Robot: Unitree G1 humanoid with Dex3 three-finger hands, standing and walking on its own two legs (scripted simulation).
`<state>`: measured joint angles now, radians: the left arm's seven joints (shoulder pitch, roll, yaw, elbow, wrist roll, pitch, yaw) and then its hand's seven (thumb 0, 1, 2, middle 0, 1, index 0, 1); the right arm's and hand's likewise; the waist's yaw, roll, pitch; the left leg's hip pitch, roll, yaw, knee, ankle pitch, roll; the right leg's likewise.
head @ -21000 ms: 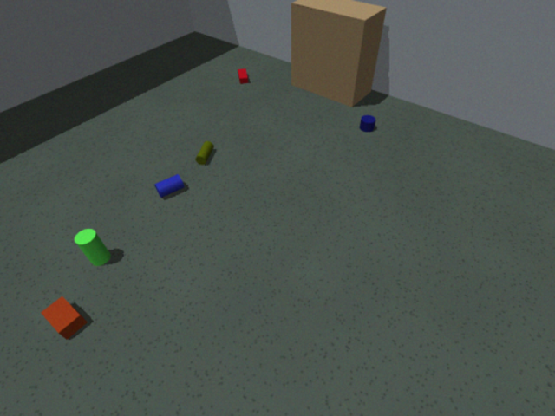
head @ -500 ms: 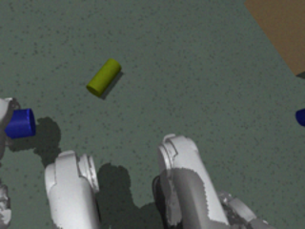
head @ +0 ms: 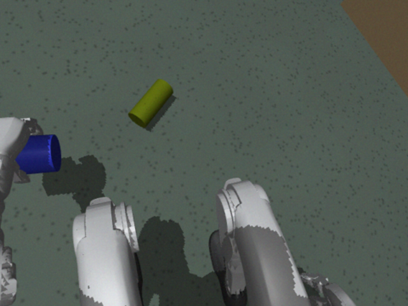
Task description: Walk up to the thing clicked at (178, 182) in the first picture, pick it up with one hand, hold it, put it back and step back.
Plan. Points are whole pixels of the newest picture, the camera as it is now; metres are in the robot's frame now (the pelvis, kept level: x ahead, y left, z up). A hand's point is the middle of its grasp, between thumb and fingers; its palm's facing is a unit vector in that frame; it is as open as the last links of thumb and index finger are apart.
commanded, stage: lift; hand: left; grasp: from above
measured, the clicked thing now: (20, 155) +0.43 +0.33 -0.17
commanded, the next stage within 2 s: hold in 1.62 s
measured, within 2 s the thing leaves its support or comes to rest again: neither
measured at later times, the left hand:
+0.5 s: hand out of the picture +0.37 +0.33 -0.01, palm faces -0.43 -0.09 -0.90, open 10.1 cm
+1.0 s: hand out of the picture +0.33 +0.30 +0.20, palm faces -0.43 -0.13 -0.89, open 10.1 cm
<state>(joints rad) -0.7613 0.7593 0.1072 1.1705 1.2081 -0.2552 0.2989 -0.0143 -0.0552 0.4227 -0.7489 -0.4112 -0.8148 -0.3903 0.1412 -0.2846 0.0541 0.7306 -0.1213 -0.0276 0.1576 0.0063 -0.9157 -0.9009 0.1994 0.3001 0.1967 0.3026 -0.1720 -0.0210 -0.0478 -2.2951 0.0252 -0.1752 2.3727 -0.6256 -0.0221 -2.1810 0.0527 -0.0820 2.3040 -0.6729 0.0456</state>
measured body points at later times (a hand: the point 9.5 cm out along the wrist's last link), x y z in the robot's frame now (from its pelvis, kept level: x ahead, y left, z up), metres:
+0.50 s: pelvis +0.00 +0.00 +0.10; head +0.18 +0.06 +0.50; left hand +0.39 +0.33 +0.04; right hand +0.14 -0.26 -0.02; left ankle +0.09 +0.13 -0.30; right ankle +0.11 -0.12 -0.30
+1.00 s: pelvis +0.02 +0.01 +0.27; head +0.12 +0.03 +0.71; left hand +0.35 +0.31 +0.25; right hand +0.18 -0.24 +0.16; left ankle +0.09 +0.13 -0.30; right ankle +0.11 -0.13 -0.30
